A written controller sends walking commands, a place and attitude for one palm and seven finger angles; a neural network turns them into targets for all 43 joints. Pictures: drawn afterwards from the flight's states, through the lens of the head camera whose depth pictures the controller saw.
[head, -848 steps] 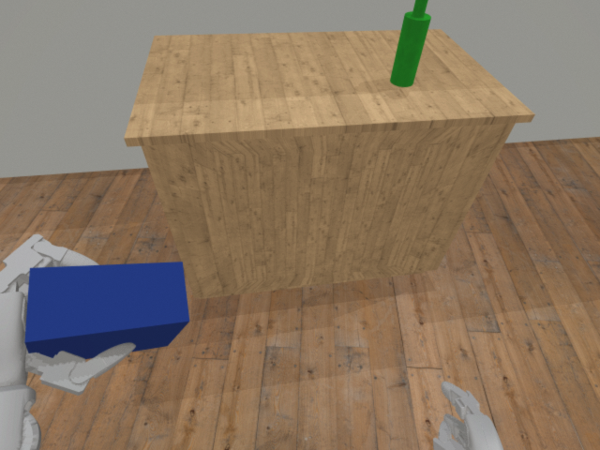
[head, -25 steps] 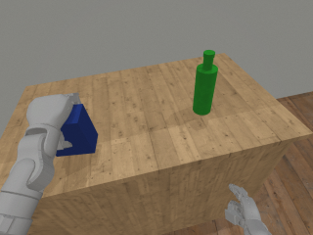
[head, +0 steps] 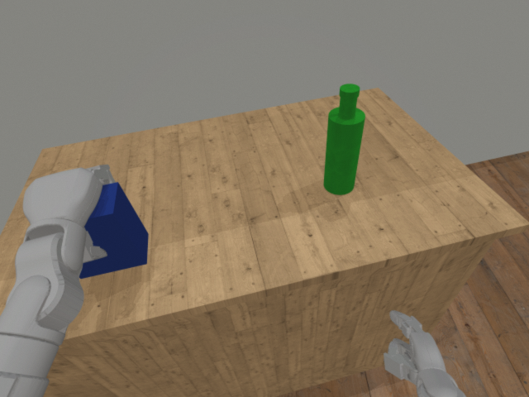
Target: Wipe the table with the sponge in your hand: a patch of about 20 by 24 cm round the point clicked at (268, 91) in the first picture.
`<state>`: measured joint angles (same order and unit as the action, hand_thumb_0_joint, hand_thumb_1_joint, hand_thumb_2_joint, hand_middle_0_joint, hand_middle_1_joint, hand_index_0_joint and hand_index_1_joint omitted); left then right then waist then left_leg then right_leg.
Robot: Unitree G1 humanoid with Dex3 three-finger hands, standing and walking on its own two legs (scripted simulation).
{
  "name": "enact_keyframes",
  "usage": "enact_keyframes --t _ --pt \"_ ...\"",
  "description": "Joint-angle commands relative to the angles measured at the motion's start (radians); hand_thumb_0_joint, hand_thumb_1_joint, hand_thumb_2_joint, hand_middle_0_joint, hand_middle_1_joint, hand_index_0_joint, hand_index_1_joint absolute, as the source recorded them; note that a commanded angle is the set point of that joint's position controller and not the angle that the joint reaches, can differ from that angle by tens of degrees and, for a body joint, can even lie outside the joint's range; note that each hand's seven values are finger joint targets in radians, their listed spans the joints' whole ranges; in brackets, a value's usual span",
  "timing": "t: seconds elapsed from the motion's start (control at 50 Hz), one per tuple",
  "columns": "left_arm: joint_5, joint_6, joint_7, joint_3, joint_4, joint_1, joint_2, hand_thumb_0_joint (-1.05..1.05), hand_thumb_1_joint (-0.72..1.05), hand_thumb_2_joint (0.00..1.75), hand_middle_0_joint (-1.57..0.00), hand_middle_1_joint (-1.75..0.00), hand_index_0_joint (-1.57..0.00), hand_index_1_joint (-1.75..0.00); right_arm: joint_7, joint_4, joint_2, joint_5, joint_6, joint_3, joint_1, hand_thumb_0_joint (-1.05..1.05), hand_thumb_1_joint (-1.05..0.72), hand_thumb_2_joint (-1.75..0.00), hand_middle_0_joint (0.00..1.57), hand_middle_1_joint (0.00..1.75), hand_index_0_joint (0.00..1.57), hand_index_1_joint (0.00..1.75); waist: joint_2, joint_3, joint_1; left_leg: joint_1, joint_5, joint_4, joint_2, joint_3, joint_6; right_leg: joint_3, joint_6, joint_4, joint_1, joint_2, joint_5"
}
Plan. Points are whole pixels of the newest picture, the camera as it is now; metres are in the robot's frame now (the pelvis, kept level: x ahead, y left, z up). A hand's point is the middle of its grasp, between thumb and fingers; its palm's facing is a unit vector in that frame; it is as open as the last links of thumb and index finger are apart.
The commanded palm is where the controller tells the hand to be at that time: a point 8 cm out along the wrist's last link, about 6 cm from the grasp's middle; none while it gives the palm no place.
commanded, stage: lower the sponge onto the table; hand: left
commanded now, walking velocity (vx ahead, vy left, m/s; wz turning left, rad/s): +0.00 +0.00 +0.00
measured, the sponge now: (105, 240) +0.29 +0.32 +0.09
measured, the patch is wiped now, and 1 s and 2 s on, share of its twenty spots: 0.00 0.00 0.05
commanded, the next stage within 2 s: wipe forward along the first lane in 0.80 s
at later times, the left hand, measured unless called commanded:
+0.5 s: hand (100, 239) +0.27 +0.30 +0.12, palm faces +0.02 -0.03 -1.00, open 10.4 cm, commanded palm +0.24 +0.30 +0.18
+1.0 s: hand (101, 240) +0.27 +0.30 +0.11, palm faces +0.02 -0.02 -1.00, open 10.4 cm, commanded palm +0.25 +0.30 +0.16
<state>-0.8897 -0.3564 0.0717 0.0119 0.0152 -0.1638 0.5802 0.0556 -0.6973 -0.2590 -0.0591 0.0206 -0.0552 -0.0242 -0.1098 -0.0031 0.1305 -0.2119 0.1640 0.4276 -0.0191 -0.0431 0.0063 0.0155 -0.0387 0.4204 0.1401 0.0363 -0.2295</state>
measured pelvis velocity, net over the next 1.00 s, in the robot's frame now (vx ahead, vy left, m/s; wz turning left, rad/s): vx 0.00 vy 0.00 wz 0.01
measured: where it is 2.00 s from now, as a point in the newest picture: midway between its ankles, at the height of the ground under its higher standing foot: outside the picture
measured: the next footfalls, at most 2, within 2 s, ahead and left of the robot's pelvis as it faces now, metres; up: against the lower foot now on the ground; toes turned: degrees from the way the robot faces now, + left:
none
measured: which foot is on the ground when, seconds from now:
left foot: down 0.00-1.00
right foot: down 0.00-1.00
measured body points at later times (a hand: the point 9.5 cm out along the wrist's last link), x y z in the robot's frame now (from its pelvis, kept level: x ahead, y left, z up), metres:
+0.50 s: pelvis +0.00 +0.00 +0.00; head -0.01 -0.04 +0.45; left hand +0.27 +0.30 +0.17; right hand +0.23 -0.22 -0.09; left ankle +0.04 +0.11 -0.74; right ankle +0.00 -0.10 -0.74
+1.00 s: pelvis +0.00 +0.00 +0.00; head -0.02 -0.04 +0.44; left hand +0.27 +0.30 +0.17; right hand +0.23 -0.21 -0.09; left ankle +0.04 +0.11 -0.74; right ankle +0.00 -0.10 -0.74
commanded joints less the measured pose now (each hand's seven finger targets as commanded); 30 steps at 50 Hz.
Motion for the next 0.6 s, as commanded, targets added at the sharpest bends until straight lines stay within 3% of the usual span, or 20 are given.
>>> enact_keyframes --t 0.0,0.02,0.04,0.08,0.12,0.16,0.18,0.2,0.22,0.24,0.28,0.32,0.34,0.4,0.42,0.48,0.52,0.54,0.56,0.58 --pt "-0.028 -0.068 0.022 -0.081 -0.121 -0.220 0.219 0.00 0.10 1.30 -1.20 -1.60 -1.20 -1.60 0.007 0.189 -0.118 -0.010 -0.037 0.038 0.215 0.00 -0.90 -0.90 0.20 0.30 0.20 0.30 0.073 -0.215 -0.016 0.091 -0.114 -0.027 -0.016 -0.008 0.026 -0.043 -0.024 -0.068 0.014 -0.020 0.134" --pt "-0.032 -0.068 0.040 -0.092 -0.140 -0.208 0.235 0.00 0.10 1.30 -1.20 -1.60 -1.20 -1.60 0.008 0.200 -0.117 -0.015 -0.040 0.034 0.231 0.00 -0.90 -0.90 0.20 0.30 0.20 0.30 0.063 -0.223 -0.019 0.095 -0.111 -0.022 -0.019 -0.011 0.029 -0.062 -0.031 -0.064 0.014 -0.014 0.130" --pt "-0.034 -0.060 0.058 -0.064 -0.154 -0.212 0.215 0.00 0.10 1.30 -1.20 -1.60 -1.20 -1.60 0.010 0.208 -0.115 -0.010 -0.040 0.032 0.217 0.00 -0.90 -0.90 0.20 0.30 0.20 0.30 0.082 -0.236 -0.024 0.098 -0.112 -0.016 -0.021 -0.007 0.036 -0.034 -0.023 -0.061 0.010 -0.018 0.134" --pt "-0.044 -0.012 0.075 -0.068 -0.208 -0.250 0.238 0.00 0.10 1.30 -1.20 -1.60 -1.20 -1.60 0.014 0.211 -0.110 -0.007 -0.046 0.031 0.203 0.00 -0.90 -0.90 0.20 0.30 0.20 0.30 0.068 -0.256 -0.035 0.124 -0.117 -0.008 -0.023 -0.012 0.043 -0.029 -0.020 -0.062 0.019 -0.016 0.135" --pt "-0.044 0.052 0.064 -0.147 -0.284 -0.269 0.317 0.00 0.10 1.30 -1.20 -1.60 -1.20 -1.60 0.023 0.222 -0.100 -0.003 -0.064 0.030 0.203 0.00 -0.90 -0.90 0.20 0.30 0.20 0.30 0.056 -0.275 -0.026 0.153 -0.119 0.002 -0.021 -0.022 0.048 -0.062 -0.029 -0.063 0.021 -0.008 0.132" --pt "-0.050 0.107 0.034 -0.180 -0.289 -0.260 0.328 0.00 0.10 1.30 -1.20 -1.60 -1.20 -1.60 0.029 0.208 -0.091 0.006 -0.072 0.032 0.173 0.00 -0.90 -0.90 0.20 0.30 0.20 0.30 0.050 -0.279 -0.020 0.168 -0.154 0.010 -0.026 -0.015 0.047 -0.047 -0.029 -0.066 0.020 -0.008 0.148" --pt "-0.040 0.112 0.023 -0.171 -0.246 -0.226 0.298 0.00 0.10 1.30 -1.20 -1.60 -1.20 -1.60 0.030 0.202 -0.095 0.010 -0.070 0.036 0.167 0.00 -0.90 -0.90 0.20 0.30 0.20 0.30 0.037 -0.240 -0.018 0.158 -0.154 0.011 -0.027 -0.011 0.045 -0.042 -0.030 -0.075 0.032 -0.009 0.152" --pt "-0.040 0.111 0.014 -0.155 -0.217 -0.232 0.272 0.00 0.10 1.30 -1.20 -1.60 -1.20 -1.60 0.029 0.189 -0.095 0.006 -0.065 0.038 0.160 0.00 -0.90 -0.90 0.20 0.30 0.20 0.30 0.036 -0.204 -0.028 0.151 -0.139 0.004 -0.023 -0.014 0.039 -0.046 -0.029 -0.084 0.058 -0.008 0.133" --pt "-0.035 0.105 0.006 -0.170 -0.212 -0.248 0.277 0.00 0.10 1.30 -1.20 -1.60 -1.20 -1.60 0.026 0.190 -0.098 -0.002 -0.068 0.038 0.173 0.00 -0.90 -0.90 0.20 0.30 0.20 0.30 -0.006 -0.180 -0.025 0.147 -0.105 -0.008 -0.021 -0.023 0.034 -0.070 -0.041 -0.094 0.074 -0.001 0.090" --pt "-0.029 0.096 -0.003 -0.141 -0.164 -0.253 0.236 0.00 0.10 1.30 -1.20 -1.60 -1.20 -1.60 0.025 0.181 -0.100 0.001 -0.063 0.040 0.160 0.00 -0.90 -0.90 0.20 0.30 0.20 0.30 0.001 -0.156 -0.027 0.125 -0.096 -0.012 -0.017 -0.015 0.031 -0.041 -0.038 -0.094 0.074 -0.007 0.085" --pt "-0.023 0.080 -0.022 -0.157 -0.136 -0.228 0.247 0.00 0.10 1.30 -1.20 -1.60 -1.20 -1.60 0.022 0.176 -0.109 0.001 -0.054 0.047 0.168 0.00 -0.90 -0.90 0.20 0.30 0.20 0.30 0.032 -0.157 -0.016 0.112 -0.092 -0.016 -0.014 -0.011 0.028 -0.043 -0.034 -0.095 0.065 -0.012 0.083" --pt "-0.032 0.065 -0.036 -0.203 -0.151 -0.229 0.305 0.00 0.10 1.30 -1.20 -1.60 -1.20 -1.60 0.021 0.179 -0.116 -0.002 -0.052 0.045 0.190 0.00 -0.90 -0.90 0.20 0.30 0.20 0.30 0.008 -0.191 -0.006 0.111 -0.086 -0.021 -0.020 -0.014 0.025 -0.075 -0.041 -0.088 0.041 -0.006 0.072" --pt "-0.035 0.058 -0.036 -0.155 -0.157 -0.221 0.251 0.00 0.10 1.30 -1.20 -1.60 -1.20 -1.60 0.020 0.190 -0.109 0.001 -0.052 0.045 0.191 0.00 -0.90 -0.90 0.20 0.30 0.20 0.30 0.013 -0.204 -0.006 0.108 -0.105 -0.015 -0.022 -0.004 0.029 -0.051 -0.037 -0.080 0.027 -0.013 0.091" --pt "-0.048 0.060 -0.038 -0.157 -0.190 -0.217 0.269 0.00 0.10 1.30 -1.20 -1.60 -1.20 -1.60 0.018 0.189 -0.111 0.002 -0.050 0.051 0.187 0.00 -0.90 -0.90 0.20 0.30 0.20 0.30 0.016 -0.254 -0.011 0.128 -0.138 -0.006 -0.023 -0.004 0.033 -0.055 -0.031 -0.070 0.010 -0.013 0.131" --pt "-0.044 0.064 -0.038 -0.177 -0.210 -0.213 0.289 0.00 0.10 1.30 -1.20 -1.60 -1.20 -1.60 0.018 0.200 -0.108 0.001 -0.058 0.045 0.198 0.00 -0.90 -0.90 0.20 0.30 0.20 0.30 0.005 -0.252 -0.008 0.132 -0.129 -0.010 -0.022 -0.012 0.033 -0.071 -0.038 -0.070 0.010 -0.007 0.119" --pt "-0.045 0.060 -0.029 -0.150 -0.152 -0.170 0.252 0.00 0.10 1.30 -1.20 -1.60 -1.20 -1.60 0.019 0.185 -0.113 0.004 -0.051 0.050 0.170 0.00 -0.90 -0.90 0.20 0.30 0.20 0.30 0.054 -0.224 -0.020 0.113 -0.132 -0.005 -0.022 -0.002 0.036 -0.044 -0.028 -0.074 0.023 -0.010 0.134" --pt "-0.039 0.064 -0.030 -0.199 -0.159 -0.153 0.297 0.00 0.10 1.30 -1.20 -1.60 -1.20 -1.60 0.018 0.190 -0.117 -0.001 -0.055 0.052 0.185 0.00 -0.90 -0.90 0.20 0.30 0.20 0.30 0.055 -0.212 -0.013 0.109 -0.113 -0.005 -0.020 -0.008 0.036 -0.071 -0.033 -0.075 0.029 -0.006 0.116" --pt "-0.034 0.061 -0.028 -0.160 -0.141 -0.134 0.247 0.00 0.10 1.30 -1.20 -1.60 -1.20 -1.60 0.019 0.191 -0.114 0.004 -0.052 0.052 0.175 0.00 -0.90 -0.90 0.20 0.30 0.20 0.30 0.064 -0.214 -0.013 0.103 -0.122 0.002 -0.020 0.004 0.040 -0.047 -0.028 -0.068 0.023 -0.013 0.135" --pt "-0.034 0.062 -0.029 -0.184 -0.139 -0.108 0.269 0.00 0.10 1.30 -1.20 -1.60 -1.20 -1.60 0.017 0.183 -0.114 0.001 -0.049 0.054 0.171 0.00 -0.90 -0.90 0.20 0.30 0.20 0.30 0.069 -0.200 -0.011 0.101 -0.128 0.002 -0.021 -0.001 0.038 -0.054 -0.026 -0.069 0.031 -0.012 0.137" --pt "-0.034 0.059 -0.024 -0.152 -0.142 -0.121 0.243 0.00 0.10 1.30 -1.20 -1.60 -1.20 -1.60 0.016 0.186 -0.116 0.002 -0.045 0.052 0.174 0.00 -0.90 -0.90 0.20 0.30 0.20 0.30 0.050 -0.191 -0.017 0.097 -0.114 -0.002 -0.021 0.000 0.037 -0.042 -0.023 -0.074 0.040 -0.012 0.122"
